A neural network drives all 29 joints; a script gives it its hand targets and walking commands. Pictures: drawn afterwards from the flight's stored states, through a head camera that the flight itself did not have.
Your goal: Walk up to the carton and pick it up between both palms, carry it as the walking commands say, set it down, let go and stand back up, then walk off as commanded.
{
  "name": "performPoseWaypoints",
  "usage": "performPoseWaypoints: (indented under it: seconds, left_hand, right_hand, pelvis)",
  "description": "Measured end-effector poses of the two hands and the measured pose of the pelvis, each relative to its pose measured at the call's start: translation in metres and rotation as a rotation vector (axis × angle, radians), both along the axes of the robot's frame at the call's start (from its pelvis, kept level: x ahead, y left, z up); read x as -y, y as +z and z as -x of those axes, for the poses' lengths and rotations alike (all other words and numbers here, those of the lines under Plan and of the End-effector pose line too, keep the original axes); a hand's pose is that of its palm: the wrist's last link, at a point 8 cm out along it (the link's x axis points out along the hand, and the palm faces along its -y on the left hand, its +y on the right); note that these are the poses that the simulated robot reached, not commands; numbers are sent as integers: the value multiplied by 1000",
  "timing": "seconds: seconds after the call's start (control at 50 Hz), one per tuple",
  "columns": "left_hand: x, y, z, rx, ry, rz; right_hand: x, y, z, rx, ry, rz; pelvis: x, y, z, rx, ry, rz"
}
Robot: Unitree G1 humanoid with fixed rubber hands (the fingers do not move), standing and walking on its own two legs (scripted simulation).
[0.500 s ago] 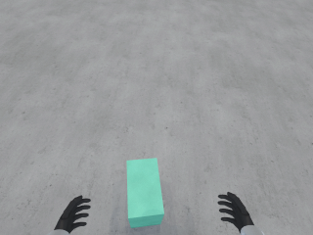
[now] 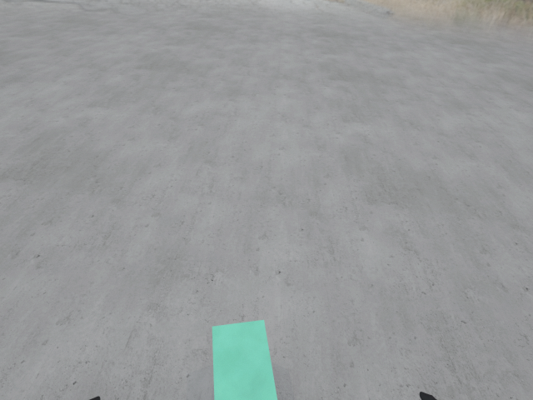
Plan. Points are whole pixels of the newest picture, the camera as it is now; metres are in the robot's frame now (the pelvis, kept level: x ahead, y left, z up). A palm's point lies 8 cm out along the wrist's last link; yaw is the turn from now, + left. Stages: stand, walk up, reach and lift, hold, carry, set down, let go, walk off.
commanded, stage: stand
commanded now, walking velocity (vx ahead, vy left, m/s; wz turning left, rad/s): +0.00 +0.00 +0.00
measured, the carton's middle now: (243, 387) +0.41 +0.05 -0.64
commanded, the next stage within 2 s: walk off in 1.58 s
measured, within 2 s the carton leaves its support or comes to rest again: neither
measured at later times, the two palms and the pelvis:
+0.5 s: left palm out of the picture +0.02 +0.27 -0.10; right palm out of the picture -0.02 -0.29 -0.11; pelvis -0.06 -0.01 +0.00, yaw +0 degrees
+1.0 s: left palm out of the picture -0.04 +0.30 -0.12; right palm out of the picture -0.05 -0.28 -0.12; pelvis -0.08 +0.01 +0.00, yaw +0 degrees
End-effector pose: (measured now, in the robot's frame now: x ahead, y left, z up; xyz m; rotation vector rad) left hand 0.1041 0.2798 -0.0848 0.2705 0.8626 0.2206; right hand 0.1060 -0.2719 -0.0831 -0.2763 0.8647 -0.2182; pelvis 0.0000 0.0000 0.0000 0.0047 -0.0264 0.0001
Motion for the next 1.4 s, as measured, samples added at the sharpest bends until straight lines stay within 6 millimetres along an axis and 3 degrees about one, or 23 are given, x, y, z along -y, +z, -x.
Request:
performPoseWaypoints:
  seconds: [0.14,0.28,0.72,0.84,1.02,1.4]
  left_hand:
    - [1,-1,24,-13,-21,-22]
    - [11,-3,47,-36,-37,-16]
    - [-12,-30,113,-167,-7,16]
    - [-20,-35,129,-212,9,19]
    - [-24,-36,144,-256,28,17]
    - [-28,-29,131,-265,30,-1]
  right_hand:
    - [19,-12,47,-64,-39,13]
    - [24,-22,83,-132,-39,-5]
    - [12,-30,159,-261,-74,6]
    - [9,-32,164,-279,-84,7]
    - [4,-33,152,-267,-82,-3]
    - [3,-33,135,-286,-69,-19]
  pelvis:
    - [5,-1,14,18,-4,-3]
    - [9,0,32,26,-2,-4]
    - [-6,-3,71,48,-3,5]
    - [-11,-4,75,50,-5,4]
    - [-15,-3,78,59,-3,5]
    - [-16,1,78,59,5,-2]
